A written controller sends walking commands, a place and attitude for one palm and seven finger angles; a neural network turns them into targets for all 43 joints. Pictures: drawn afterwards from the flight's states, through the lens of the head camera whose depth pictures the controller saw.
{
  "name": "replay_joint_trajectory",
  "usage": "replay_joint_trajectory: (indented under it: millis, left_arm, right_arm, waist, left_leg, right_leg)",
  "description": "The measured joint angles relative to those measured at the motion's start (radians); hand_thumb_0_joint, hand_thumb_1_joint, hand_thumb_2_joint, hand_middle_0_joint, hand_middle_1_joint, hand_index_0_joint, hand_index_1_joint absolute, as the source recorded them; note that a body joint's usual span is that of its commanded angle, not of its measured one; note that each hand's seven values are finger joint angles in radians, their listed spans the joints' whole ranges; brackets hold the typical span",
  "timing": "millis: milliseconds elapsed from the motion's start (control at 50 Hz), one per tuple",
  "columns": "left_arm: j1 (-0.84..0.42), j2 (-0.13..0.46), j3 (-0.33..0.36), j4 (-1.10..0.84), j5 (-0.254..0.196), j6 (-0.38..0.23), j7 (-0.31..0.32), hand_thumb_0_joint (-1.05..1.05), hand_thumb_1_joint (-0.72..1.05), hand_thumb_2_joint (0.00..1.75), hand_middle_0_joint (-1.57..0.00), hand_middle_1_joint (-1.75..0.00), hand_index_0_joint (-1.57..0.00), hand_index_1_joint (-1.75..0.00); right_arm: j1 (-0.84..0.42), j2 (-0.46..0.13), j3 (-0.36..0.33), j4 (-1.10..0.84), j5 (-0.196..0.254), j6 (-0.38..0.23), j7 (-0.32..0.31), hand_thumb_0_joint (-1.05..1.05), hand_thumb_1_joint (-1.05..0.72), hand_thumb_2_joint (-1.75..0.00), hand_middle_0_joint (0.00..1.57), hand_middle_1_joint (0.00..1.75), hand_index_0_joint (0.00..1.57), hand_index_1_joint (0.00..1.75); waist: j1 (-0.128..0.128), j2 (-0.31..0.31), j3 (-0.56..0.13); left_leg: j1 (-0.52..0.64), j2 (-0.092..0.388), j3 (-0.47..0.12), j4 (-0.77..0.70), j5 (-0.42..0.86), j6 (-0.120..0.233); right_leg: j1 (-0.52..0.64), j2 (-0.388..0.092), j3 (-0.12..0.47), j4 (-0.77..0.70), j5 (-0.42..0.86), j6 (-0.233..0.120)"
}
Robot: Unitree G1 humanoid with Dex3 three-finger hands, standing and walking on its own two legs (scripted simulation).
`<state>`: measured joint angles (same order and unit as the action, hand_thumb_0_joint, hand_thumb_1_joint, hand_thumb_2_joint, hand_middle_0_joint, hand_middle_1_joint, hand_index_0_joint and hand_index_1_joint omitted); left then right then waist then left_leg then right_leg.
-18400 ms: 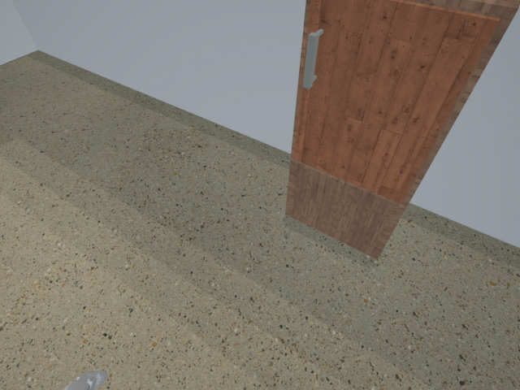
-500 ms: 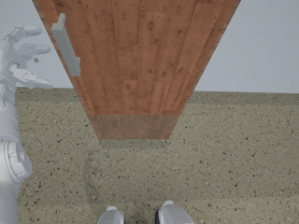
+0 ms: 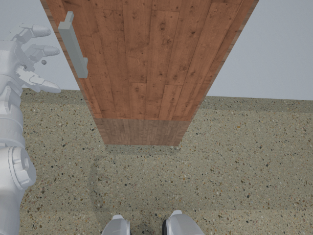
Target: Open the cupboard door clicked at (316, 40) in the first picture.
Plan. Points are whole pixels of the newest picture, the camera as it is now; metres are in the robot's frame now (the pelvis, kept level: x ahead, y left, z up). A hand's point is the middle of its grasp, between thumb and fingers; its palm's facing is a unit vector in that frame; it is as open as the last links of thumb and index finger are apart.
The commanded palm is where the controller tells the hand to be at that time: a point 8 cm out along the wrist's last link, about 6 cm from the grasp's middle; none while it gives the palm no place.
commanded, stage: slide the fingers in behind the handle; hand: left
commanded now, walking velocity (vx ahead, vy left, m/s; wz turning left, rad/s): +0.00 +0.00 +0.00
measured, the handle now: (77, 47) +0.55 +0.17 +0.11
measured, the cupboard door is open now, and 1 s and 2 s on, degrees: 0 0 0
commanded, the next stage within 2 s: close the thumb around the handle in 1.44 s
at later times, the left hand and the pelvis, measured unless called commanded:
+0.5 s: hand (58, 62) +0.50 +0.20 +0.11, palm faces -0.08 -1.00 +0.01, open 14.0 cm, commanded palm +0.48 +0.24 +0.10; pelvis +0.01 +0.00 +0.00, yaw -1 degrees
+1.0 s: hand (76, 64) +0.49 +0.16 +0.11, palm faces -0.09 -1.00 +0.00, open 14.0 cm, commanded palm +0.47 +0.21 +0.10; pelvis +0.00 +0.00 +0.00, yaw +0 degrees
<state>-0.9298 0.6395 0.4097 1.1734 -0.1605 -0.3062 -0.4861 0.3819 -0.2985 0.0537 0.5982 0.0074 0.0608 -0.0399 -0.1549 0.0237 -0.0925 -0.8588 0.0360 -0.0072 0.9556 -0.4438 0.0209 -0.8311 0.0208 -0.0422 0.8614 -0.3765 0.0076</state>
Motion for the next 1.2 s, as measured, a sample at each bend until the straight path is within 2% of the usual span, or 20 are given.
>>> replay_joint_trajectory:
  millis: [220,320,480,680,1000,1200]
  left_arm:
    - [0.031,-0.039,0.014,-0.032,0.017,0.010,0.051,-0.01,-0.50,0.30,-0.30,-1.20,-0.30,-1.20]
    - [0.051,-0.068,-0.002,-0.056,0.005,0.000,0.063,-0.01,-0.50,0.30,-0.30,-1.20,-0.30,-1.20]
    - [0.069,-0.096,-0.008,-0.062,0.005,0.000,0.084,-0.01,-0.50,0.30,-0.30,-1.20,-0.30,-1.20]
    - [0.072,-0.149,-0.051,-0.073,0.004,-0.006,0.120,-0.01,-0.51,0.30,-0.30,-1.20,-0.30,-1.20]
    - [0.040,-0.194,-0.084,-0.053,0.021,-0.019,0.185,-0.01,-0.51,0.30,-0.30,-1.20,-0.30,-1.20]
    - [0.034,-0.200,-0.071,-0.048,0.037,-0.027,0.211,-0.01,-0.50,0.30,-0.30,-1.20,-0.30,-1.20]
  right_arm:
    - [0.020,0.014,0.002,-0.009,-0.003,0.007,0.014,0.01,-0.91,-0.90,0.20,0.30,0.20,0.30]
    - [0.032,0.021,-0.003,0.001,-0.002,0.009,0.019,0.01,-0.91,-0.90,0.20,0.30,0.20,0.30]
    - [0.029,0.023,-0.006,0.000,-0.003,0.008,0.022,0.01,-0.91,-0.90,0.20,0.30,0.20,0.30]
    - [0.009,0.020,-0.014,0.004,-0.002,-0.002,0.024,0.01,-0.91,-0.90,0.20,0.30,0.20,0.30]
    - [0.006,0.026,-0.014,0.012,-0.005,-0.020,0.028,0.01,-0.91,-0.90,0.20,0.30,0.20,0.30]
    - [0.021,0.026,-0.016,0.017,-0.007,-0.025,0.030,0.01,-0.91,-0.90,0.20,0.30,0.20,0.30]
  waist:
    - [-0.010,0.003,-0.004]
    - [-0.003,0.008,-0.010]
    - [0.003,0.009,-0.013]
    - [0.014,0.007,-0.015]
    - [0.012,0.012,-0.008]
    - [0.004,0.016,-0.006]
  left_leg:
    - [0.014,0.004,0.011,-0.008,-0.005,0.002]
    - [0.031,0.003,0.014,-0.017,-0.006,0.002]
    - [0.051,0.001,0.019,-0.028,-0.005,0.003]
    - [0.063,-0.005,0.014,-0.031,0.000,0.002]
    - [0.058,-0.008,0.013,-0.028,0.008,-0.003]
    - [0.059,-0.004,0.020,-0.035,0.012,-0.008]
  right_leg:
    - [0.008,0.004,0.011,-0.006,-0.001,0.002]
    - [0.023,0.004,0.015,-0.013,-0.003,0.003]
    - [0.039,0.002,0.020,-0.017,-0.003,0.003]
    - [0.051,-0.004,0.015,-0.015,-0.005,0.002]
    - [0.041,-0.007,0.014,0.001,-0.005,-0.003]
    - [0.035,-0.003,0.021,0.003,-0.002,-0.008]
